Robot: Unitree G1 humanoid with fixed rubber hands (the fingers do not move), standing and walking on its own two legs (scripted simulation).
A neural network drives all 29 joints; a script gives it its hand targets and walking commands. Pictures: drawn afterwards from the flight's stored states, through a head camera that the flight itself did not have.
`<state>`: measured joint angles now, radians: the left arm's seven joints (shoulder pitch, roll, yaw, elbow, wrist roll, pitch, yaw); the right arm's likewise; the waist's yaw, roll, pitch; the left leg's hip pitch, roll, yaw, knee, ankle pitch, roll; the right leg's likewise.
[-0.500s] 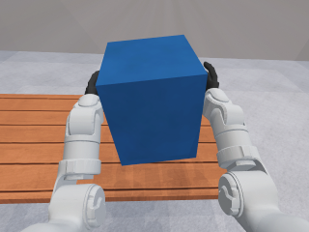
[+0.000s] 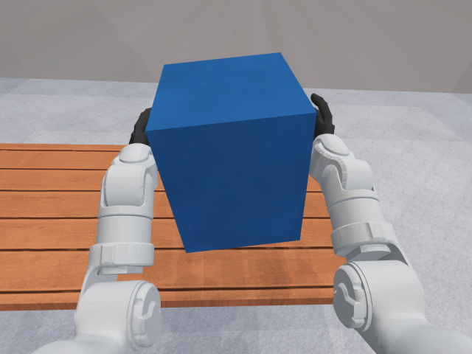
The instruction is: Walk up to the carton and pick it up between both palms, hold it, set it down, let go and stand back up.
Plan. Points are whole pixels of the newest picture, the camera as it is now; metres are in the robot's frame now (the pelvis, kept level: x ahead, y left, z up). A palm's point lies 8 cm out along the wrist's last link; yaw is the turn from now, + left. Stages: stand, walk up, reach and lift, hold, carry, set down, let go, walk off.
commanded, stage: hold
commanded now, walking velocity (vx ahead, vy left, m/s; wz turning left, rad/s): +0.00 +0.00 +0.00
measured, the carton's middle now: (232, 153) +0.39 +0.00 +0.20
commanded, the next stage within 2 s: set down in 1.98 s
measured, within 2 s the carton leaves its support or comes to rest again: neither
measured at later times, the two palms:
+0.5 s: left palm (141, 152) +0.37 +0.15 +0.22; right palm (318, 140) +0.38 -0.14 +0.23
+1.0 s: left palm (141, 152) +0.37 +0.15 +0.22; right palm (318, 140) +0.38 -0.14 +0.23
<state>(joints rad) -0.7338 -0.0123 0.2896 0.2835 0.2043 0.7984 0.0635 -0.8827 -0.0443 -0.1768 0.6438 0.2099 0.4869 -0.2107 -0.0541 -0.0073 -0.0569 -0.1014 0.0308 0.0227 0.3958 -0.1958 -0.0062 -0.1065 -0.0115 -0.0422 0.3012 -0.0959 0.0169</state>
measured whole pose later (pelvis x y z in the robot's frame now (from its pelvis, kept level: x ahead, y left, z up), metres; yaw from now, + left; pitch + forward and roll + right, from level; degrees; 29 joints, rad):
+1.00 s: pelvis +0.00 +0.00 +0.00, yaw +0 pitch -6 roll -1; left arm -0.73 -0.01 0.29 0.28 0.21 0.80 0.06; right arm -0.88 -0.04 -0.18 0.64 0.21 0.49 -0.21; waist -0.05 -0.01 -0.06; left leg -0.10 0.03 0.02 0.40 -0.20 -0.01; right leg -0.11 -0.01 -0.04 0.30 -0.10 0.02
